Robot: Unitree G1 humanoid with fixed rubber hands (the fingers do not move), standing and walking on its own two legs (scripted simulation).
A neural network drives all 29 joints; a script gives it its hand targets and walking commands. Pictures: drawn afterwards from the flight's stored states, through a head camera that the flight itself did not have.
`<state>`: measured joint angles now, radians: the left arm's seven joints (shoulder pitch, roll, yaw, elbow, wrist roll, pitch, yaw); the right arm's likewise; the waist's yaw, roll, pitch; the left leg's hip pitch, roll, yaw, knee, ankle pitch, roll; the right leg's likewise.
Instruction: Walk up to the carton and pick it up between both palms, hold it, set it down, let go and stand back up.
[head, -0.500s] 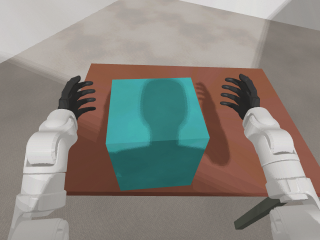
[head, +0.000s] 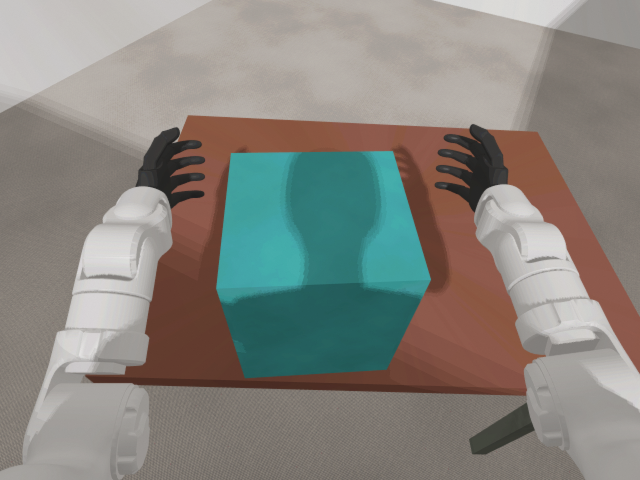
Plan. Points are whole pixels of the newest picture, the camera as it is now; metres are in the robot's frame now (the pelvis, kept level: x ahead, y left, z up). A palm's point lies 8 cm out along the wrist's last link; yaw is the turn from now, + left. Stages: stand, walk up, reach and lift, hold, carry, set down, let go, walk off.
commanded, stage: reach and lift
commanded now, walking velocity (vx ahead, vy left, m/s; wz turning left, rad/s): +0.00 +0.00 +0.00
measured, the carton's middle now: (315, 270) +0.37 +0.02 +0.02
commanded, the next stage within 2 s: none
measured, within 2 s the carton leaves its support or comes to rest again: neither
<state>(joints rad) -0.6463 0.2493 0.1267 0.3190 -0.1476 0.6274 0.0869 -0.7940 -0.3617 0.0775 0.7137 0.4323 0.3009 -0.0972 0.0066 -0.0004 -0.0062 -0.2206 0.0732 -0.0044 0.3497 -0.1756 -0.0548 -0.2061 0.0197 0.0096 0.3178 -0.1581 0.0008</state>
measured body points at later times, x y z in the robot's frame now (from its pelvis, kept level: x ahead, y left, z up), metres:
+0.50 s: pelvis -0.01 +0.01 +0.00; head +0.02 +0.00 +0.45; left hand +0.39 +0.18 +0.07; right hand +0.40 -0.17 +0.06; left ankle +0.00 +0.15 -0.75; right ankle +0.00 -0.12 -0.75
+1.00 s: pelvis +0.00 +0.01 +0.00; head +0.03 +0.00 +0.45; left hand +0.39 +0.16 +0.06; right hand +0.41 -0.14 +0.06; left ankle +0.00 +0.15 -0.75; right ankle +0.00 -0.12 -0.75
